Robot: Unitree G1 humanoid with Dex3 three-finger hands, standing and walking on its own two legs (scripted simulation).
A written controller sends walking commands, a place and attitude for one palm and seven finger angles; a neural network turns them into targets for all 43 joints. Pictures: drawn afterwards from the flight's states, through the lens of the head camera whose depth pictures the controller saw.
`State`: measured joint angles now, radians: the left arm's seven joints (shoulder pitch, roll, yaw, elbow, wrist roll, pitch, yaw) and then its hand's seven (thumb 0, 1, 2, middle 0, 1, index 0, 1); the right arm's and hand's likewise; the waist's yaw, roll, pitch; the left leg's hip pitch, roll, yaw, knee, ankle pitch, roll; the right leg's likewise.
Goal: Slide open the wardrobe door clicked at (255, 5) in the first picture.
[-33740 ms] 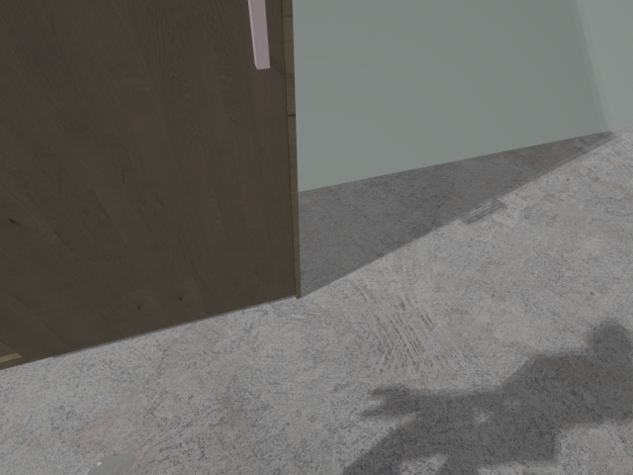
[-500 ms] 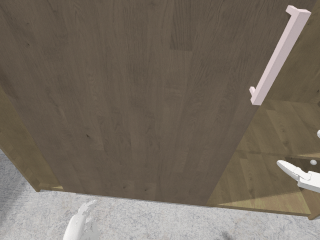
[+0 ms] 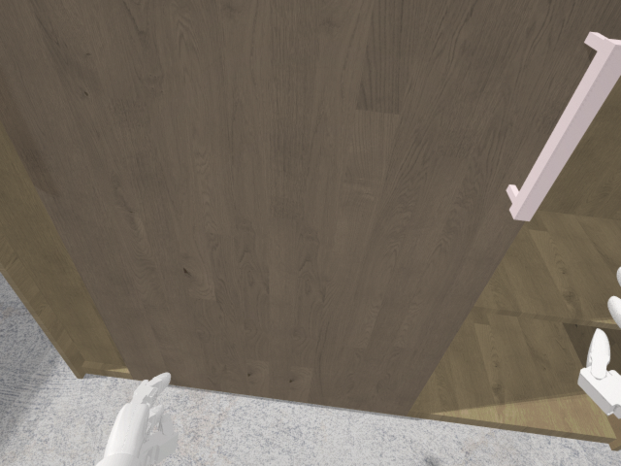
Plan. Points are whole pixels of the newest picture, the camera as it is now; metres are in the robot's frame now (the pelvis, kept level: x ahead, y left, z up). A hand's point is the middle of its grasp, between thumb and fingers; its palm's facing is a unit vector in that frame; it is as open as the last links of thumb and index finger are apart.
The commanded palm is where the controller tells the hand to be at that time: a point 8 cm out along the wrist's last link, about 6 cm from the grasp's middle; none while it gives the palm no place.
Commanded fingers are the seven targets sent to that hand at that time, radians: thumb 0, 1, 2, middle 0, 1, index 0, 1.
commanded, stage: draw the hand back to the body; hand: right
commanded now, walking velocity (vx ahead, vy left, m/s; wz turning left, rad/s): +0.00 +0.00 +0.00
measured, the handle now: (554, 135) +0.45 -0.31 +0.26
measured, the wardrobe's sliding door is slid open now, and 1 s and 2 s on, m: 0.67 0.67 0.67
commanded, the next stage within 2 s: step back with the hand held close in 0.22 s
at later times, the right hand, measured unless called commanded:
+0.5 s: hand (579, 347) +0.20 -0.26 +0.16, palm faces +0.44 +0.77 -0.46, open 7.4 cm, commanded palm +0.14 -0.29 +0.17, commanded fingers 0.00 -0.90 -0.90 0.20 0.30 0.20 0.30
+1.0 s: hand out of the picture +0.13 -0.32 +0.16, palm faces +0.45 +0.77 -0.45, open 7.4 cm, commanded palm +0.06 -0.36 +0.17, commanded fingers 0.00 -0.90 -0.90 0.20 0.30 0.20 0.30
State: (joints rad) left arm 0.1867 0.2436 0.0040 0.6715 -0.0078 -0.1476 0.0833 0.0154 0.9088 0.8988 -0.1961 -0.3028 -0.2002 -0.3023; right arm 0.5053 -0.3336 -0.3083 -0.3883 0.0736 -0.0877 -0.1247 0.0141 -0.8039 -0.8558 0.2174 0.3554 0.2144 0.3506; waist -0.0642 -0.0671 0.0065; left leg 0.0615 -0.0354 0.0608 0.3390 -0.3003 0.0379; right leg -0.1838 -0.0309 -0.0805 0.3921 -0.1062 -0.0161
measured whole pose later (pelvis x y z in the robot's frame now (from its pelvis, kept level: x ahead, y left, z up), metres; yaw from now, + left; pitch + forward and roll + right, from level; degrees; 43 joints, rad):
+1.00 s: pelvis -0.07 -0.05 -0.01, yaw -2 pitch -1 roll +3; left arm 0.21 0.21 -0.03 0.57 -0.01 -0.07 0.09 0.01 0.91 0.90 -0.20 -0.30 -0.20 -0.30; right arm 0.47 -0.42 -0.39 -0.46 0.06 -0.15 -0.15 0.02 -0.89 -0.90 0.21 0.30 0.21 0.30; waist -0.01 -0.06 0.04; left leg -0.22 -0.05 0.01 0.51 -0.34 0.02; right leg -0.42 0.01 -0.06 0.44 -0.07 -0.07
